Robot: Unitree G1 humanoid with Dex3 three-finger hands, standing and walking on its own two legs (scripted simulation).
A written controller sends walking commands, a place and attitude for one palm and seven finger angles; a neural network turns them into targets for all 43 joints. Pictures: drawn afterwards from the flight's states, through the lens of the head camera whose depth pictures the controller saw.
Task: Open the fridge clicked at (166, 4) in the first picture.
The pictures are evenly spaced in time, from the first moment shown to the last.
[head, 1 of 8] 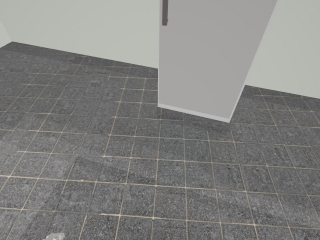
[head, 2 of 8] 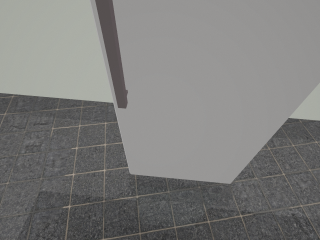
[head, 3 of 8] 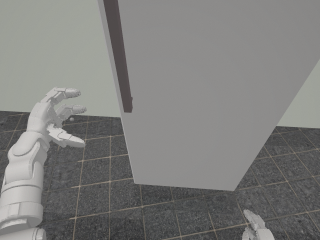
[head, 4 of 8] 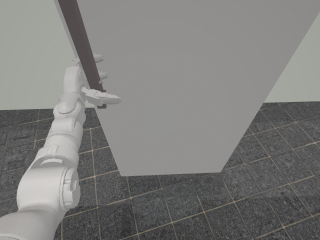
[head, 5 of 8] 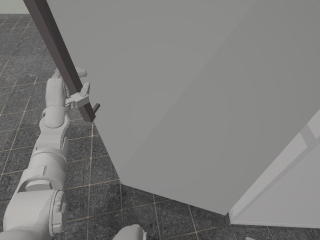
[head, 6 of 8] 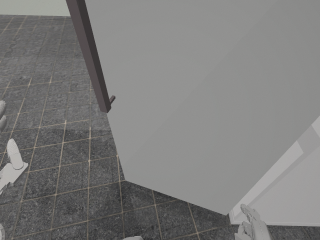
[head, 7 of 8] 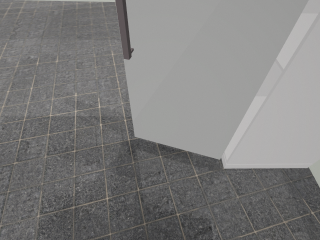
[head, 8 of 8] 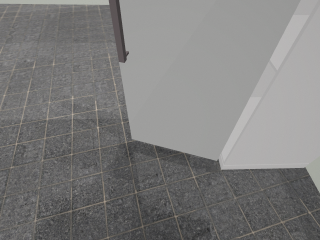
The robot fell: no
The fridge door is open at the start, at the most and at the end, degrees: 0 79 72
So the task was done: yes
